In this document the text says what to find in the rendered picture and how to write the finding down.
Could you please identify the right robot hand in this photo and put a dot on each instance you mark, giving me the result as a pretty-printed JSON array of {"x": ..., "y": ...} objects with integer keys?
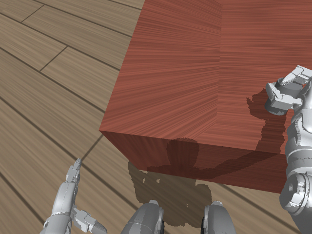
[{"x": 303, "y": 100}]

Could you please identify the left robot arm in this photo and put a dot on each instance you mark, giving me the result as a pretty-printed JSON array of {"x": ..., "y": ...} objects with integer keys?
[{"x": 57, "y": 224}]

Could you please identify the can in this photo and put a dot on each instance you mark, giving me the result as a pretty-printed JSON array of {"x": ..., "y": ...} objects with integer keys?
[{"x": 291, "y": 89}]

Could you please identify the left robot hand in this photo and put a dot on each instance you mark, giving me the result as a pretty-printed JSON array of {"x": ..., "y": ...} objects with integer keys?
[{"x": 65, "y": 203}]

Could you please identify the right robot arm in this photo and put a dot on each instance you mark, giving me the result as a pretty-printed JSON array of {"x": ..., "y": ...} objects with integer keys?
[{"x": 296, "y": 196}]

